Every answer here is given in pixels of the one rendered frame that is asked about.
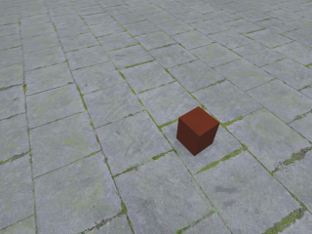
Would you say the carton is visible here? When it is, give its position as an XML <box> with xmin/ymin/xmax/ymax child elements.
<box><xmin>176</xmin><ymin>106</ymin><xmax>220</xmax><ymax>156</ymax></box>

